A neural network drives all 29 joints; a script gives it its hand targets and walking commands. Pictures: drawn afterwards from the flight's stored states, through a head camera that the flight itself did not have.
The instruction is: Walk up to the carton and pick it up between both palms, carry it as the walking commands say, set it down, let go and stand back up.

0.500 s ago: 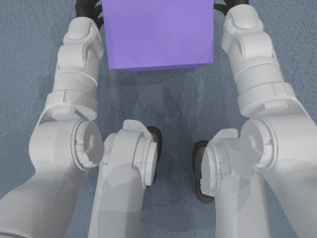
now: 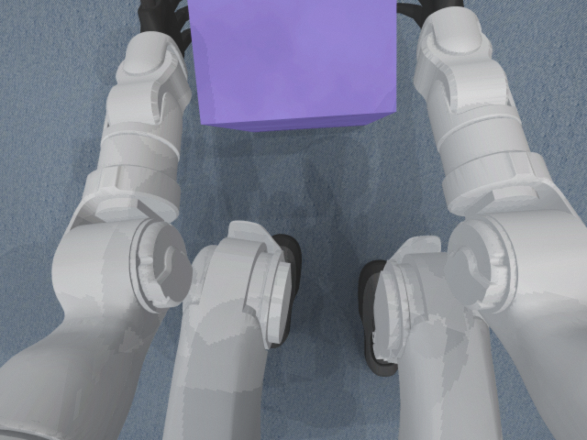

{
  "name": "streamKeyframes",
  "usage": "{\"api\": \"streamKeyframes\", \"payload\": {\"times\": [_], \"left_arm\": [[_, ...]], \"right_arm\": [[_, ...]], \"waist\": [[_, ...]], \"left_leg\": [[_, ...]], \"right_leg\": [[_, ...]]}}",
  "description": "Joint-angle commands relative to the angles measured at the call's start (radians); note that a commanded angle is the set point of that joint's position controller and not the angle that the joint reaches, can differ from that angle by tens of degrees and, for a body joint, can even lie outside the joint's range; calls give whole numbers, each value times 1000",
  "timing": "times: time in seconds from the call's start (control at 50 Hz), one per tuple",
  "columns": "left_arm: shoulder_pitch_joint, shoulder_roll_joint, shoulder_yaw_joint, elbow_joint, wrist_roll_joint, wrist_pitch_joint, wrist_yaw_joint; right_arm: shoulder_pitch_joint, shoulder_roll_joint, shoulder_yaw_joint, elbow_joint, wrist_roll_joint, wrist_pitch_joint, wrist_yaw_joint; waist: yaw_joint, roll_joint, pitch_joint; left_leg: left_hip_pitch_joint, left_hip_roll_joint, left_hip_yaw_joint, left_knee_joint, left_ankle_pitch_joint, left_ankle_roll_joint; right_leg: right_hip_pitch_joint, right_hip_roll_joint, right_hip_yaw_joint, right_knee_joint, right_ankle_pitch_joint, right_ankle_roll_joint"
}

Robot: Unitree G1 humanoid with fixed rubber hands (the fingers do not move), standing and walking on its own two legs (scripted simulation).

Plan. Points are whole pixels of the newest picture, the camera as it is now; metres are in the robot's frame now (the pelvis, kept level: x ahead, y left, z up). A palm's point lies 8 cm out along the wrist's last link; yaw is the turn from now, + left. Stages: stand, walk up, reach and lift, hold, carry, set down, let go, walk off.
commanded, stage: set down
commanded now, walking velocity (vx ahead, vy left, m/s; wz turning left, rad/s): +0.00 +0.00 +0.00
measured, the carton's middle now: (300, 45) +0.54 +0.07 -0.23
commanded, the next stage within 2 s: let go in 1.82 s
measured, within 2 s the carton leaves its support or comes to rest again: neither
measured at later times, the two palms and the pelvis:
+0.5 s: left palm (138, 51) +0.50 +0.24 -0.15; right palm (486, 10) +0.55 -0.11 -0.15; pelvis -0.01 +0.01 +0.01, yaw +0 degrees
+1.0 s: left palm out of the picture +0.51 +0.25 -0.02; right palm out of the picture +0.56 -0.12 -0.02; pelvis +0.01 +0.01 +0.09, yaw +0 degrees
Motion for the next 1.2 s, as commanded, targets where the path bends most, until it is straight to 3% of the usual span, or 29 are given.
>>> {"api": "streamKeyframes", "payload": {"times": [0.0, 0.12, 0.16, 0.22, 0.32, 0.48, 0.6, 0.68, 0.74, 0.82, 0.9, 1.18], "left_arm": [[-382, -524, -205, -40, -36, -30, -156], [-211, 118, -63, 35, -48, -112, 26], [-222, 161, -83, 34, -94, -131, 57], [-235, 191, -120, 23, -151, -148, 73], [-236, 221, -158, 40, -206, -155, 68], [-229, 241, -169, 82, -220, -151, 50], [-208, 256, -163, -49, -227, -135, 63], [-163, 256, -141, -174, -210, -92, 73], [-118, 228, -129, -217, -194, -64, 69], [-60, 189, -108, -216, -163, -46, 53], [-38, 172, -91, -197, -136, -43, 42], [18, 163, -64, -233, -104, -35, 20]], "right_arm": [[-341, 499, 221, -19, 39, -33, 143], [-215, -148, 123, -14, 68, -69, -17], [-256, -193, 139, -26, 121, -77, -38], [-284, -199, 210, -23, 202, -85, -34], [-298, -232, 261, 17, 264, -88, -18], [-291, -276, 245, 58, 263, -87, 5], [-270, -293, 237, -68, 263, -78, -11], [-235, -302, 210, -180, 255, -43, -22], [-189, -291, 185, -202, 234, -19, -19], [-120, -260, 151, -175, 198, -8, -2], [-100, -242, 132, -148, 174, -6, 12], [-64, -242, 98, -173, 140, -2, 26]], "waist": [[17, -91, -1030], [17, -72, -1093], [21, -56, -1127], [56, -63, -1163], [60, -72, -1160], [39, -68, -1110], [31, -61, -1342], [34, -36, -1476], [21, -26, -1456], [9, -20, -1375], [18, -27, -1329], [15, -49, -1405]], "left_leg": [[593, -65, -52, -113, 352, -41], [660, -36, -46, -143, 328, -53], [684, -26, -58, -153, 358, -51], [693, -9, -72, -152, 408, -42], [677, 11, -86, -164, 386, -32], [670, 19, -96, -179, 331, -31], [839, 3, -82, -189, 414, -31], [952, -10, -71, -228, 463, -33], [952, -15, -72, -271, 468, -34], [920, -17, -76, -342, 451, -36], [888, -18, -71, -415, 410, -38], [1000, -28, -55, -649, 410, -46]], "right_leg": [[429, 15, 70, -206, 318, 29], [492, -21, 76, -230, 288, 56], [474, -25, 82, -235, 298, 55], [460, -35, 96, -236, 323, 53], [418, -53, 98, -243, 286, 47], [366, -65, 83, -252, 217, 41], [479, -53, 61, -266, 269, 44], [532, -39, 46, -308, 294, 46], [512, -35, 43, -352, 293, 46], [464, -33, 44, -421, 281, 47], [480, -33, 45, -484, 271, 49], [722, -30, 46, -720, 316, 54]]}}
